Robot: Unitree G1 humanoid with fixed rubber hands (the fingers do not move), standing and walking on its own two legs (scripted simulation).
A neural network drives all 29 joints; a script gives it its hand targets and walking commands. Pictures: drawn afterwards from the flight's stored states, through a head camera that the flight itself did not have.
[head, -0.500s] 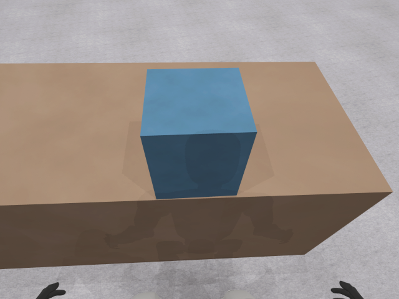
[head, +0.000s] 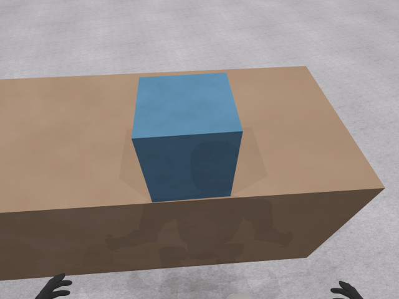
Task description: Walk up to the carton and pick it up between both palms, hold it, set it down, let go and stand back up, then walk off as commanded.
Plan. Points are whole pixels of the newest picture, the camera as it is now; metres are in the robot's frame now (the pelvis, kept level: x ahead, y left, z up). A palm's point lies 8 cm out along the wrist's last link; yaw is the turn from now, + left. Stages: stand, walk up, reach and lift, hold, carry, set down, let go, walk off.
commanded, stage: walk up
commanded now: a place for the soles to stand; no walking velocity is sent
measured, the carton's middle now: (187, 140) +0.47 +0.02 +0.02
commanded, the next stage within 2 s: stand in 0.50 s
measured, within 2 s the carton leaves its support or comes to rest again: neither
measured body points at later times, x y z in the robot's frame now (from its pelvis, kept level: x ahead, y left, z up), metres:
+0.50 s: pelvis +0.01 -0.01 +0.00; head +0.04 -0.02 +0.45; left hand +0.08 +0.30 -0.11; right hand +0.10 -0.35 -0.11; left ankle +0.03 +0.11 -0.71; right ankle +0.03 -0.13 -0.71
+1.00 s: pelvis -0.01 -0.01 +0.01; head +0.00 -0.02 +0.46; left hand +0.13 +0.29 -0.09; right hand +0.09 -0.34 -0.10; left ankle +0.04 +0.11 -0.71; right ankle +0.02 -0.14 -0.71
